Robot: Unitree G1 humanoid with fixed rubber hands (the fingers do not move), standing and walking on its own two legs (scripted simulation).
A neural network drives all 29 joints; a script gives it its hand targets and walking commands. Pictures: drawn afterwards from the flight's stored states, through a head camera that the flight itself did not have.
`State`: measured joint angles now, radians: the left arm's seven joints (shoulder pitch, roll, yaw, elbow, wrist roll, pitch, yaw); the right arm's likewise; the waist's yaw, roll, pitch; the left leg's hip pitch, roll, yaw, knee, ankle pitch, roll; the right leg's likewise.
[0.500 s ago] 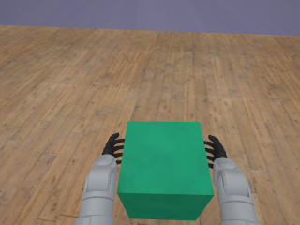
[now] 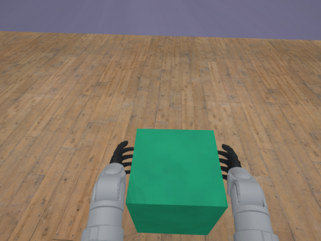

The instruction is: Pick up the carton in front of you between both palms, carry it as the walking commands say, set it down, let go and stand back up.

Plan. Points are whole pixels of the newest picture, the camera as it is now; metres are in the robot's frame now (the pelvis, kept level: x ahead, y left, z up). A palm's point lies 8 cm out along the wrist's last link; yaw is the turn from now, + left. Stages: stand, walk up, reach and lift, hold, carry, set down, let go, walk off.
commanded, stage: hold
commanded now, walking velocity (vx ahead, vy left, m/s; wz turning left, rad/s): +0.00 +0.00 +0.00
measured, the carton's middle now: (173, 184) +0.30 +0.00 -0.04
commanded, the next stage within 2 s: set down in 0.20 s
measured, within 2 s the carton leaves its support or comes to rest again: neither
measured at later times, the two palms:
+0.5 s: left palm (115, 163) +0.32 +0.16 +0.02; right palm (223, 166) +0.32 -0.14 +0.02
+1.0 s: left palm (123, 186) +0.36 +0.17 -0.18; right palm (204, 184) +0.38 -0.13 -0.18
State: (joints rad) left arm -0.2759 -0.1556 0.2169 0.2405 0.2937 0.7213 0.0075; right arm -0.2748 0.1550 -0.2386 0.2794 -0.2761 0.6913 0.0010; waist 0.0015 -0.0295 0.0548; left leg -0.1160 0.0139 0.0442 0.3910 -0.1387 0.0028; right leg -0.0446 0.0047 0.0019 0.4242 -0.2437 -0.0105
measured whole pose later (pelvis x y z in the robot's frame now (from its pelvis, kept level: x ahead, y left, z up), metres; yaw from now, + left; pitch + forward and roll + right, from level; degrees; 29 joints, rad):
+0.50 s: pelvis -0.01 +0.01 -0.01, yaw -1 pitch -5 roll +0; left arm -0.50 -0.21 0.47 0.46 0.41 0.60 -0.03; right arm -0.51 0.20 -0.48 0.53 -0.43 0.55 0.05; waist 0.02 -0.04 0.09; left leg -0.23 -0.03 0.01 0.51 -0.19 0.02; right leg -0.17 0.02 0.08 0.56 -0.29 0.00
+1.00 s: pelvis -0.03 +0.00 -0.11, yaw -1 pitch +33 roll +0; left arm -0.63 -0.12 0.44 0.49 0.23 0.19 0.01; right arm -0.66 0.11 -0.36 0.57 -0.18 0.17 -0.06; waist 0.05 -0.05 -0.10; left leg -1.35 -0.03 -0.07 1.09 -0.31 -0.03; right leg -1.29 0.10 0.06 1.15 -0.43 0.00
